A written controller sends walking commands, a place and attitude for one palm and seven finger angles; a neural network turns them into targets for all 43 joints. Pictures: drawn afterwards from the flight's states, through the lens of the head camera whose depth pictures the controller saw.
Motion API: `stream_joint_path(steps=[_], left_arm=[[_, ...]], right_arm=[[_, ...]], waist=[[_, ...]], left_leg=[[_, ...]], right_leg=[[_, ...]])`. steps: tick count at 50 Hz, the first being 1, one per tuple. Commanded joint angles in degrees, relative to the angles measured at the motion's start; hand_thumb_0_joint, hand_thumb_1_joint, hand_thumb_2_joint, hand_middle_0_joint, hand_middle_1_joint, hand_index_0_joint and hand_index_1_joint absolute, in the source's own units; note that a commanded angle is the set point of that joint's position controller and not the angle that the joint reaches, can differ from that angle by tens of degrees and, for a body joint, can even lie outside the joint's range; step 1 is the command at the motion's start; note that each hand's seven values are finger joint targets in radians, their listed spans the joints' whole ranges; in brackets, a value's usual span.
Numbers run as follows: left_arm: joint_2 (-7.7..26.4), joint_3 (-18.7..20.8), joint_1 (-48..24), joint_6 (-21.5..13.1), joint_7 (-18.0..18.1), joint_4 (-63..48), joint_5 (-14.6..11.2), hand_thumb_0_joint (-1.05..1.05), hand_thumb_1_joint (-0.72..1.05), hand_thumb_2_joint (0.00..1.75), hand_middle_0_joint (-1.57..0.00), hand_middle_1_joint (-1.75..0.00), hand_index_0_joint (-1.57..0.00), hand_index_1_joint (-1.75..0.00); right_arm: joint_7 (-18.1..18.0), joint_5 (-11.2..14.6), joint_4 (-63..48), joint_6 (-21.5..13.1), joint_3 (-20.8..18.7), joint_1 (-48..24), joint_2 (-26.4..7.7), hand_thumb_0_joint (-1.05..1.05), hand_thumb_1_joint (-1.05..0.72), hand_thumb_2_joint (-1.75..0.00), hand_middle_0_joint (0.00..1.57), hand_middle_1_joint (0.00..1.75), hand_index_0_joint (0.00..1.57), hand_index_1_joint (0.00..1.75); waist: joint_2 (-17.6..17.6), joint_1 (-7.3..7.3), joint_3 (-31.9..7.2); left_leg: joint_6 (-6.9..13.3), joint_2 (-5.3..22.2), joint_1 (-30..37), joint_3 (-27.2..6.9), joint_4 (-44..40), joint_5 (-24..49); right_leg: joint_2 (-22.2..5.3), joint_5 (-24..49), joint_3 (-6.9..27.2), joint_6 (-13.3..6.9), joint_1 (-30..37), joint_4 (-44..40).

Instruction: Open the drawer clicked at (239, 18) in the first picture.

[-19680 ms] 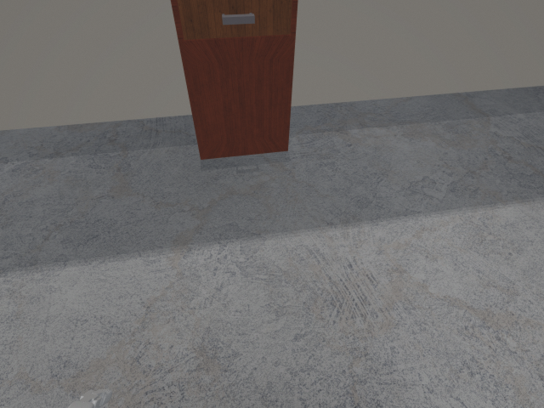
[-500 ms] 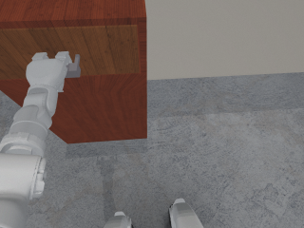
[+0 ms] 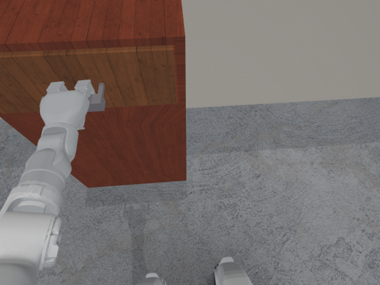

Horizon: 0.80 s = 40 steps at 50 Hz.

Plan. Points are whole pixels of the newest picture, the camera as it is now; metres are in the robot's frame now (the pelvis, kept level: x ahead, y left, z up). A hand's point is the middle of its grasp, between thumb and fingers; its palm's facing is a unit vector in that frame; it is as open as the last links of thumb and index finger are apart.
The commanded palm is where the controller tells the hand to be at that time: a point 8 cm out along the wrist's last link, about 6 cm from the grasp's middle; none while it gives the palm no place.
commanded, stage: pull the drawer open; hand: left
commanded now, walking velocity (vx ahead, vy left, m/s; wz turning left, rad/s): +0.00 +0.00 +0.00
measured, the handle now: (75, 96) +0.53 +0.25 +0.03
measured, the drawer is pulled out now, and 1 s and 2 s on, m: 0.01 0.11 0.24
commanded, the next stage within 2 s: none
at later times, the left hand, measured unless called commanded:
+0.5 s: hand (74, 139) +0.43 +0.24 +0.01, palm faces -0.01 -0.03 -1.00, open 6.3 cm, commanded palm +0.38 +0.24 +0.06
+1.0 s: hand (70, 165) +0.37 +0.23 +0.01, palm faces -0.01 -0.04 -1.00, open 6.3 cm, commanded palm +0.32 +0.24 +0.06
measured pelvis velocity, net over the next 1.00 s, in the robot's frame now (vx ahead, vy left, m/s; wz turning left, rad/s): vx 0.03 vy -0.01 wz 0.00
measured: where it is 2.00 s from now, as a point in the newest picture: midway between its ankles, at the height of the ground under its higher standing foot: outside the picture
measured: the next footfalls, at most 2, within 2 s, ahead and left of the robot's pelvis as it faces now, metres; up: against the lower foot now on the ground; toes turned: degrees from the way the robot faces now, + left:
none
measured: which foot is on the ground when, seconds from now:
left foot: down 0.00-1.00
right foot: down 0.00-1.00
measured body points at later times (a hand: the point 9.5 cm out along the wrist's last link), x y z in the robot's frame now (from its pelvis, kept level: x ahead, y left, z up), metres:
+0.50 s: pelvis +0.03 +0.00 +0.02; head +0.12 -0.01 +0.46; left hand +0.42 +0.24 +0.07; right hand +0.13 -0.27 -0.11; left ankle -0.04 +0.11 -0.69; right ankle +0.04 -0.15 -0.69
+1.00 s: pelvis +0.03 -0.01 +0.02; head +0.10 -0.02 +0.46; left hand +0.36 +0.23 +0.07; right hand +0.16 -0.27 -0.10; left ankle -0.04 +0.11 -0.69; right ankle +0.04 -0.15 -0.69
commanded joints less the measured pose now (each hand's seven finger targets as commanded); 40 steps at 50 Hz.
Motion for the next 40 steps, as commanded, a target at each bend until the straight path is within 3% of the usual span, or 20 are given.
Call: stream_joint_path(steps=[1,9,11,12,14,15,16,17,18,19,21,25,29,31,34,36,40], left_arm=[[12.64,3.91,-6.99,-0.8,0.78,-11.49,-1.13,0.0,0.9,0.9,-0.4,-1.35,-0.4,-1.35],[8.78,2.6,1.69,1.37,2.22,-18.17,-0.88,0.0,0.9,0.9,-0.4,-1.35,-0.4,-1.35],[10.0,3.89,2.75,2.0,2.46,-20.42,-1.21,0.0,0.9,0.9,-0.4,-1.35,-0.4,-1.35],[7.9,2.32,5.3,2.65,2.48,-18.91,-0.97,0.0,0.9,0.9,-0.4,-1.35,-0.4,-1.35],[7.23,1.84,5.38,3.22,2.56,-20.6,-0.91,0.0,0.9,0.9,-0.4,-1.35,-0.4,-1.35],[8.68,3.39,6.02,3.43,2.75,-22.48,-1.08,0.0,0.9,0.9,-0.4,-1.35,-0.4,-1.35],[7.86,2.83,6.79,3.75,2.7,-23.81,-1.37,0.0,0.9,0.9,-0.4,-1.35,-0.4,-1.35],[7.64,2.8,9.49,4.34,2.7,-22.45,-1.11,0.0,0.9,0.9,-0.4,-1.35,-0.4,-1.35],[5.66,1.07,8.39,4.51,2.59,-24.48,-1.28,0.0,0.9,0.9,-0.4,-1.35,-0.4,-1.35],[5.25,1.05,10.22,4.84,2.56,-23.75,-1.43,0.0,0.9,0.9,-0.4,-1.35,-0.4,-1.35],[6.27,2.26,11.82,5.15,2.43,-25.63,-1.84,0.0,0.9,0.9,-0.4,-1.35,-0.4,-1.35],[5.25,1.27,13.21,5.56,2.16,-27.19,-1.59,0.0,0.9,0.9,-0.4,-1.35,-0.4,-1.35],[3.01,0.22,18.19,5.89,2.19,-29.88,-1.54,0.0,0.9,0.9,-0.4,-1.35,-0.4,-1.35],[3.89,1.25,18.81,5.94,2.24,-32.65,-1.83,0.0,0.9,0.9,-0.4,-1.35,-0.4,-1.35],[2.68,0.3,21.32,6.04,2.17,-32.69,-1.82,0.0,0.9,0.9,-0.4,-1.35,-0.4,-1.35],[5.04,2.76,22.43,6.01,2.32,-34.23,-1.97,0.0,0.9,0.9,-0.4,-1.35,-0.4,-1.35],[4.09,2.75,27.75,5.84,2.35,-36.52,-2.45,0.0,0.9,0.9,-0.4,-1.35,-0.4,-1.35]], right_arm=[[-0.7,0.32,-4.16,-0.69,-3.6,5.22,-9.51,0.0,-0.9,-0.9,0.2,0.3,0.2,0.3],[-0.37,0.62,-5.14,-0.59,-4.04,3.25,-8.97,0.0,-0.9,-0.9,0.2,0.3,0.2,0.3],[-0.2,0.8,-5.43,-0.34,-4.04,2.79,-9.13,0.0,-0.9,-0.9,0.2,0.3,0.2,0.3],[-0.33,0.77,-5.58,-0.44,-3.94,2.28,-8.82,0.0,-0.9,-0.9,0.2,0.3,0.2,0.3],[-0.45,0.9,-5.88,-0.6,-3.93,1.66,-8.73,0.0,-0.9,-0.9,0.2,0.3,0.2,0.3],[-0.38,0.91,-6.12,-0.55,-3.99,1.66,-8.77,0.0,-0.9,-0.9,0.2,0.3,0.2,0.3],[-0.36,0.82,-6.5,-0.5,-3.95,1.12,-8.77,0.0,-0.9,-0.9,0.2,0.3,0.2,0.3],[-0.5,0.9,-6.26,-0.48,-3.77,0.69,-8.56,0.0,-0.9,-0.9,0.2,0.3,0.2,0.3],[-0.35,1.05,-6.91,-0.61,-3.73,0.45,-8.43,0.0,-0.9,-0.9,0.2,0.3,0.2,0.3],[-0.47,1.01,-6.85,-0.76,-3.76,0.02,-8.29,0.0,-0.9,-0.9,0.2,0.3,0.2,0.3],[-0.51,1.08,-7.4,-0.68,-3.7,-0.57,-8.47,0.0,-0.9,-0.9,0.2,0.3,0.2,0.3],[-0.98,1.26,-8.2,-0.9,-3.31,-1.94,-8.25,0.0,-0.9,-0.9,0.2,0.3,0.2,0.3],[-1.03,1.1,-8.72,-1.42,-3.34,-2.91,-7.72,0.0,-0.9,-0.9,0.2,0.3,0.2,0.3],[-0.88,1.16,-9.31,-1.43,-3.34,-3.48,-7.83,0.0,-0.9,-0.9,0.2,0.3,0.2,0.3],[-1.12,1.19,-9.64,-1.8,-2.97,-4.56,-7.61,0.0,-0.9,-0.9,0.2,0.3,0.2,0.3],[-1.29,1.07,-9.81,-1.89,-2.94,-5.02,-7.8,0.0,-0.9,-0.9,0.2,0.3,0.2,0.3],[-1.37,1.06,-10.33,-2.5,-2.76,-5.77,-7.27,0.0,-0.9,-0.9,0.2,0.3,0.2,0.3]], waist=[[-0.87,4.02,-25.4],[-0.92,4.43,-22.87],[-0.73,4.74,-23.64],[-0.95,4.78,-22.04],[-1.15,4.5,-21.43],[-1.54,5.22,-23.34],[0.19,5.09,-23.53],[-0.55,5.67,-22.17],[0.32,4.95,-21.77],[-1.38,5.03,-20.88],[-1.55,5.39,-21.78],[-1.73,5.54,-19.62],[-1.38,6.09,-20.25],[-1.35,6.05,-21.24],[-1.83,6.1,-17.78],[-2.11,6.67,-18.67],[-2.66,7.23,-18.18]], left_leg=[[0.96,-2.05,11.66,-0.13,-6.11,33.36],[0.8,-1.38,15.25,-0.16,-6.88,40.38],[0.57,-1.36,16.05,-0.59,-7.26,41.28],[0.65,-1.49,15.86,-0.22,-7.4,40.66],[0.56,-1.39,16.77,-0.19,-7.55,41.17],[0.54,-1.4,17.07,-0.31,-7.65,41.94],[0.46,-1.43,18.14,-0.45,-7.54,43.92],[0.43,-1.38,17.77,-0.4,-7.73,44.36],[0.18,-1.27,18.78,-0.55,-7.96,44.16],[0.44,-1.38,18.31,-0.2,-7.9,43.13],[0.38,-1.46,18.67,-0.42,-8.22,43.3],[0.2,-1.71,18.54,-0.21,-9.08,40.51],[0.15,-1.46,20.52,-0.3,-8.65,45.19],[0.02,-1.46,20.98,-0.71,-8.8,44.93],[0.09,-1.73,20.13,-0.15,-9.36,41.26],[0.09,-1.82,19.83,-0.24,-9.6,41.04],[0.01,-2.06,19.7,0.23,-9.78,40.74]], right_leg=[[2.4,23.76,-4.37,-4.73,24.43,-2.52],[2.41,27.09,-4.73,-4.56,25.38,-3.46],[2.39,27.39,-4.63,-4.75,26.42,-3.47],[2.36,27.05,-4.91,-4.62,26.12,-3.67],[2.39,27.33,-5.12,-4.51,25.94,-4.04],[2.25,28.27,-4.84,-4.54,27.43,-3.82],[2.29,29.23,-4.8,-4.7,27.48,-3.87],[2.17,29.22,-4.96,-4.61,27.53,-3.74],[2.29,28.71,-5.29,-4.51,26.83,-4.2],[2.31,28.85,-5.32,-4.48,27.43,-4.53],[2.28,29.22,-5.14,-4.62,28.67,-4.59],[2.23,27.91,-5.53,-4.54,28.69,-5.1],[2.21,30.22,-5.56,-4.53,29.33,-4.86],[2.16,29.98,-5.62,-4.65,30.23,-4.88],[2.26,28.79,-5.75,-4.59,29.67,-5.58],[2.17,29.37,-5.49,-4.79,31.16,-5.39],[1.87,32.0,-5.14,-4.59,32.55,-5.43]])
